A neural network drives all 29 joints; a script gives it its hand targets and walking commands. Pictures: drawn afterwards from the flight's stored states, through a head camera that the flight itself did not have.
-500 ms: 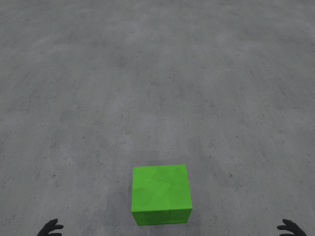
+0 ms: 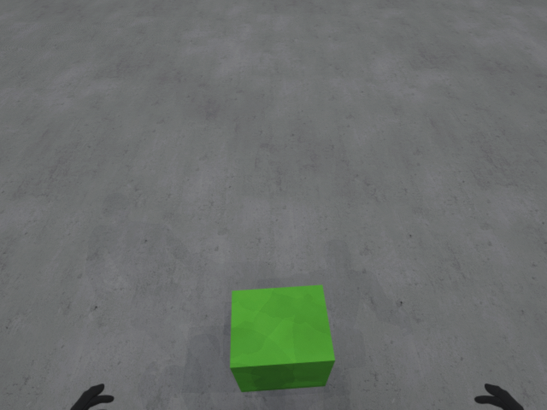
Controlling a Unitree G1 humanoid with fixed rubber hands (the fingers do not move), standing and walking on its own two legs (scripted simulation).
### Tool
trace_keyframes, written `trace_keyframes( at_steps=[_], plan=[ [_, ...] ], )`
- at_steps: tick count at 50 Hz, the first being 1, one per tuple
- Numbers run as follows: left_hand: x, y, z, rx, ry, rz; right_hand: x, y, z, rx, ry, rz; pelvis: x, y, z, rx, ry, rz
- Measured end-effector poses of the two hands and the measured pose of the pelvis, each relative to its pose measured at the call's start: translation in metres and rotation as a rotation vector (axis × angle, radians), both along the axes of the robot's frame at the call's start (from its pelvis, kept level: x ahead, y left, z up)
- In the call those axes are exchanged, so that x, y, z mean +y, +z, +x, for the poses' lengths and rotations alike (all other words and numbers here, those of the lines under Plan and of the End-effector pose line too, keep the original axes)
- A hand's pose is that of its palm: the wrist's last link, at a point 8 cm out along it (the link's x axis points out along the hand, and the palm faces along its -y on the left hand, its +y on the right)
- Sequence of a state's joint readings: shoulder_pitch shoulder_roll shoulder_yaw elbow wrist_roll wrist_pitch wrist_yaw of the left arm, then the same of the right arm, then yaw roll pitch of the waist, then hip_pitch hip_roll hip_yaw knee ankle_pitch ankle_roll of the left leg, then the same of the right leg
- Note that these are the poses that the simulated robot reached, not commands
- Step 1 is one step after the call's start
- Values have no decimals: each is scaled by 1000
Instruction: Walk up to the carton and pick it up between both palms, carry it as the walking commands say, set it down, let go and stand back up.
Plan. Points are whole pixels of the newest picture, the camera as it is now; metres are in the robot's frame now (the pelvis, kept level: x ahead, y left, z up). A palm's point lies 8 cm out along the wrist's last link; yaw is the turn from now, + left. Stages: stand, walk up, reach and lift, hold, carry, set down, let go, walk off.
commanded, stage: walk up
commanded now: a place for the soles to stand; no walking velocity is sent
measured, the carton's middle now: (280, 340) +0.43 +0.01 -0.62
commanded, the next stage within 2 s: reach and lift in 0.12 s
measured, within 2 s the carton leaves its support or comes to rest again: neither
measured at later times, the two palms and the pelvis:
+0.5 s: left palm (104, 383) +0.20 +0.29 -0.10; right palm (460, 361) +0.22 -0.28 -0.12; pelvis +0.02 -0.01 -0.03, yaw +4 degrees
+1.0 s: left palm (149, 320) +0.32 +0.27 -0.16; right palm (415, 308) +0.33 -0.25 -0.17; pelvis -0.03 +0.01 -0.08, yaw +4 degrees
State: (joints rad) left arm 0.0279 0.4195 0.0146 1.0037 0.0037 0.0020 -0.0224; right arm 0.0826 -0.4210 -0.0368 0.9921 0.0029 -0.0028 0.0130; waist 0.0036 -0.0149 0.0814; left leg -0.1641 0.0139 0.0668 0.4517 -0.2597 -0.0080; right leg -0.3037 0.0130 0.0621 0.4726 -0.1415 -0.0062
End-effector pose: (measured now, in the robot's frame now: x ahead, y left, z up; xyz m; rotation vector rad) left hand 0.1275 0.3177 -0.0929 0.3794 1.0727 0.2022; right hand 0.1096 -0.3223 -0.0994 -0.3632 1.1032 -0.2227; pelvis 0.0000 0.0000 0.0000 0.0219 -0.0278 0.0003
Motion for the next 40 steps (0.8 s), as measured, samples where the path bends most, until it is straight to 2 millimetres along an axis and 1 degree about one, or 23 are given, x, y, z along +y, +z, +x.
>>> trace_keyframes(
  at_steps=[6,7,9,11,13,17,21,26,30,32,35,40],
  plan=[
    [1,-1,-6,19,4,2,0,0,1,0,-4,2,0,0,0,0,-3,0],
    [0,0,-2,-3,15,-11,0,2,5,-16,-8,6,0,-1,-1,4,3,-2],
    [-4,7,12,-74,11,-32,6,6,24,-83,12,21,0,-5,-4,-2,19,-7],
    [-7,13,23,-108,-2,-32,13,8,44,-125,31,41,0,-8,-8,-26,31,-12],
    [-9,16,29,-113,0,-25,18,6,58,-139,35,56,-1,-10,-8,-44,44,-15],
    [-13,16,33,-100,14,-29,29,0,78,-145,35,85,-5,-12,0,-38,63,-17],
    [-18,6,47,-93,12,-41,37,-8,94,-156,29,102,-10,-18,10,5,72,-19],
    [-26,-13,83,-135,9,-79,44,-20,115,-162,8,106,-14,-31,18,98,70,-24],
    [-32,-28,111,-174,9,-103,47,-29,131,-178,3,103,-14,-41,22,188,68,-28],
    [-34,-35,120,-191,16,-114,50,-34,138,-187,8,106,-13,-46,21,231,67,-29],
    [-36,-45,129,-210,28,-132,55,-42,148,-200,19,115,-9,-53,16,286,65,-31],
    [-39,-59,142,-236,37,-160,62,-54,164,-224,27,133,-2,-62,1,357,71,-32]
  ],
)
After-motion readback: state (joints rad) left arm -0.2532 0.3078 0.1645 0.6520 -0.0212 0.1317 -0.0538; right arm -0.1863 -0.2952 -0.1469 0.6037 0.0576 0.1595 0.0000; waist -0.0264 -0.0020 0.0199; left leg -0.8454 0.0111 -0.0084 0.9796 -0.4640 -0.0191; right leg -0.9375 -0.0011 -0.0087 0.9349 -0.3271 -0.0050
